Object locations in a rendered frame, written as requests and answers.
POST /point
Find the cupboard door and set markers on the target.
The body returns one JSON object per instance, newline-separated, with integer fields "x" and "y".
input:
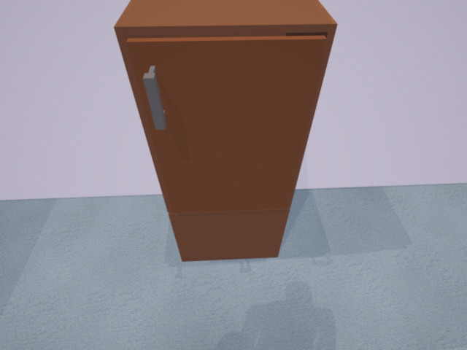
{"x": 236, "y": 110}

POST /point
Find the handle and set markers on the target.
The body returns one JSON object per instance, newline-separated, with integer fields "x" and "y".
{"x": 151, "y": 86}

